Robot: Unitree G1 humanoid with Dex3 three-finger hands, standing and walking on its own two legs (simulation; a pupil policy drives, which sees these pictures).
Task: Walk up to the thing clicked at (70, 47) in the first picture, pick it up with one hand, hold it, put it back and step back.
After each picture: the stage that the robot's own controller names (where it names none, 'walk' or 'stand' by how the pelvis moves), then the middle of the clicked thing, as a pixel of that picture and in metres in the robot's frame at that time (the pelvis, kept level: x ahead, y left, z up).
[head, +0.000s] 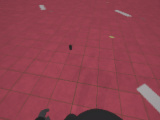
stand; (70, 47) +1.53 +0.44 -0.72
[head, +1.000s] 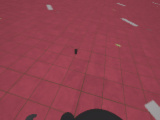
walk; (75, 51) +1.44 +0.21 -0.70
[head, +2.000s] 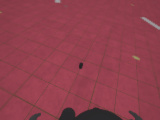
walk; (80, 65) +0.90 +0.07 -0.71
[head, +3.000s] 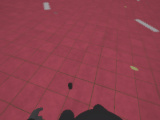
walk; (70, 86) +0.53 +0.20 -0.71
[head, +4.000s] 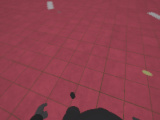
stand; (72, 95) +0.36 +0.20 -0.69
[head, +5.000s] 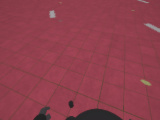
stand; (71, 104) +0.32 +0.20 -0.72
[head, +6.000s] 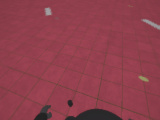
stand; (70, 103) +0.30 +0.21 -0.73
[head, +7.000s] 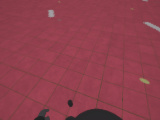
stand; (70, 103) +0.32 +0.22 -0.73
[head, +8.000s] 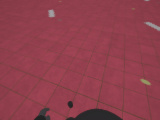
stand; (70, 104) +0.30 +0.21 -0.73
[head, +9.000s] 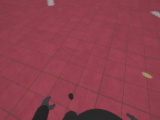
go down; (71, 96) +0.33 +0.21 -0.72
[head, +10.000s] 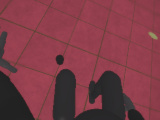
go down; (59, 60) +0.43 +0.20 -0.30
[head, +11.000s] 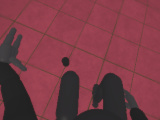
close in; (65, 62) +0.43 +0.18 -0.31
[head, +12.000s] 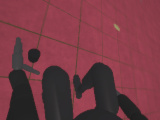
close in; (33, 56) +0.43 +0.23 -0.23
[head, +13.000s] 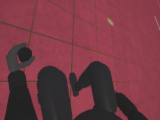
close; (25, 55) +0.42 +0.25 -0.23
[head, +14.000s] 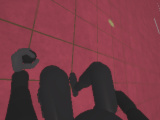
lift; (28, 58) +0.39 +0.23 -0.23
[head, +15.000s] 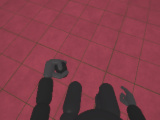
lift; (61, 70) +0.33 +0.19 -0.02
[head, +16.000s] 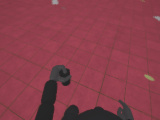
hold; (65, 77) +0.31 +0.17 -0.01
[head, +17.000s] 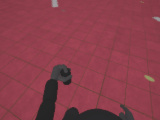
hold; (66, 76) +0.32 +0.17 -0.01
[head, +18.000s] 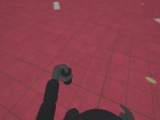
crouch; (67, 76) +0.32 +0.16 +0.00
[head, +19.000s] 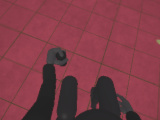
crouch; (61, 59) +0.42 +0.18 -0.10
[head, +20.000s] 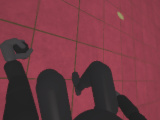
lower; (22, 51) +0.44 +0.26 -0.23
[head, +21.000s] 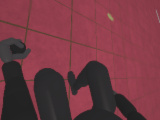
lower; (18, 50) +0.44 +0.26 -0.24
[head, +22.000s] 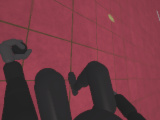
lower; (20, 51) +0.44 +0.26 -0.24
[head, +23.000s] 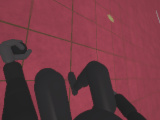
lower; (20, 51) +0.44 +0.26 -0.24
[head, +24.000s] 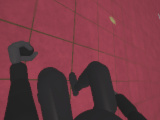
loosen; (26, 52) +0.43 +0.24 -0.24
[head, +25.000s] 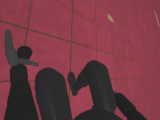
withdraw; (24, 54) +0.42 +0.23 -0.24
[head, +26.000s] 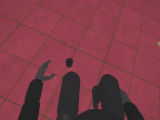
walk; (69, 63) +0.44 +0.17 -0.32
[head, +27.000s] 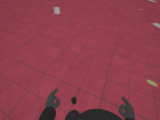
stand; (73, 100) +0.36 +0.15 -0.66
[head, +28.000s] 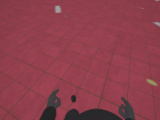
stand; (73, 98) +0.37 +0.16 -0.67
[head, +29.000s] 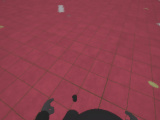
stand; (74, 98) +0.37 +0.16 -0.69
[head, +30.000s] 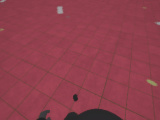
walk; (75, 97) +0.38 +0.16 -0.72
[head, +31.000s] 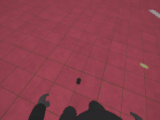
walk; (78, 81) +0.50 +0.06 -0.70
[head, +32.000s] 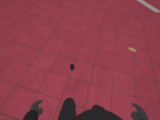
walk; (72, 67) +0.69 +0.22 -0.69
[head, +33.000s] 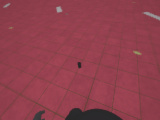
stand; (79, 65) +0.98 +0.25 -0.70
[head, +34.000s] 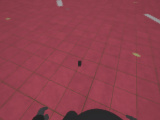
stand; (79, 63) +0.97 +0.18 -0.72
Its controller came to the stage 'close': yes
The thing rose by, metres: 0.72
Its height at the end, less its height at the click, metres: +0.00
